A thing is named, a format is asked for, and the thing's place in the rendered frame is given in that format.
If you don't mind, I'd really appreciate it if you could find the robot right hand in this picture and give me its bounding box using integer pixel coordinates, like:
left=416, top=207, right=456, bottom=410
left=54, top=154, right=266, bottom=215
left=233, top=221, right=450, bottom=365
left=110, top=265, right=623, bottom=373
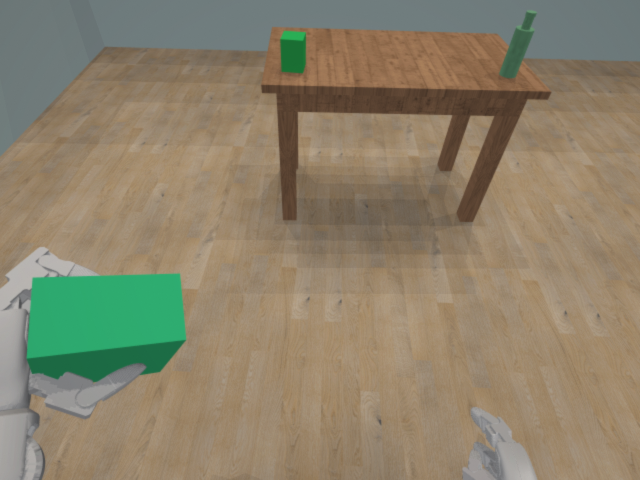
left=462, top=407, right=537, bottom=480

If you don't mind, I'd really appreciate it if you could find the robot left hand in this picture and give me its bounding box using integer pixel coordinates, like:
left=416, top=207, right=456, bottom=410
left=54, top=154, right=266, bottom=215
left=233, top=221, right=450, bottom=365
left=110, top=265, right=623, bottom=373
left=0, top=247, right=147, bottom=419

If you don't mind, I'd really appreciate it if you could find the table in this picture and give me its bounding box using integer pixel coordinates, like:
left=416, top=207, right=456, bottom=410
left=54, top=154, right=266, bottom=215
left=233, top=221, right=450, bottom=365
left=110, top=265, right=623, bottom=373
left=261, top=27, right=552, bottom=222

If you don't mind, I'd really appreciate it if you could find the sponge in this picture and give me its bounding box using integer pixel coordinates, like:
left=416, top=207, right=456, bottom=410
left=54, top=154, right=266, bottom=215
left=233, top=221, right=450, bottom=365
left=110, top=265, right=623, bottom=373
left=27, top=274, right=186, bottom=382

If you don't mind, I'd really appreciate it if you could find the left robot forearm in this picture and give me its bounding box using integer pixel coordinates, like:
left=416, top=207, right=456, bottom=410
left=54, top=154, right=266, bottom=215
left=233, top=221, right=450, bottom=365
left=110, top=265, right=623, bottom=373
left=0, top=408, right=45, bottom=480

